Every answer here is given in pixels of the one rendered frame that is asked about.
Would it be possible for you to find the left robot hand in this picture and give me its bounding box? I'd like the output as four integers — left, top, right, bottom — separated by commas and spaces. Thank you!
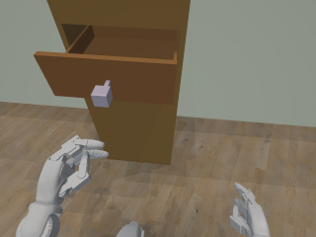
36, 135, 110, 205

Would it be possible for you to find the cabinet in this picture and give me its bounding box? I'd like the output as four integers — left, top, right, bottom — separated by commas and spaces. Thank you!
46, 0, 191, 165

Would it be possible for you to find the left robot thigh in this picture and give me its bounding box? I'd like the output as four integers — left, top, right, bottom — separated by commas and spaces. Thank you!
116, 224, 145, 237

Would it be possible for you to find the handle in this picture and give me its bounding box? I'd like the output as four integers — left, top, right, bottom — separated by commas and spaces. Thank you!
91, 80, 113, 108

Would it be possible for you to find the drawer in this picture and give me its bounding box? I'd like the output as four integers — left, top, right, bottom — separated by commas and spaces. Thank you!
34, 25, 179, 105

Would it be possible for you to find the right robot hand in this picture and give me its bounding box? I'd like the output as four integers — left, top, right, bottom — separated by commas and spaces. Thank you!
229, 183, 271, 237

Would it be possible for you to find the left robot forearm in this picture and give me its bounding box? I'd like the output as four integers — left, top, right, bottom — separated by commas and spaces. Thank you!
16, 201, 63, 237

